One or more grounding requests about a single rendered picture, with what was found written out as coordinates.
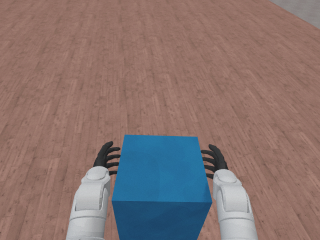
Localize left robot forearm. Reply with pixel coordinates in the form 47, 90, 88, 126
66, 166, 111, 240

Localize right robot hand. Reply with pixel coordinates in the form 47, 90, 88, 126
201, 144, 229, 179

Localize carton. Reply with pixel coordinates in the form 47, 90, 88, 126
111, 134, 213, 240

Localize right robot forearm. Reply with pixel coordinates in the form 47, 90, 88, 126
212, 169, 258, 240

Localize left robot hand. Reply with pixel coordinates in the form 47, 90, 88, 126
93, 141, 121, 175

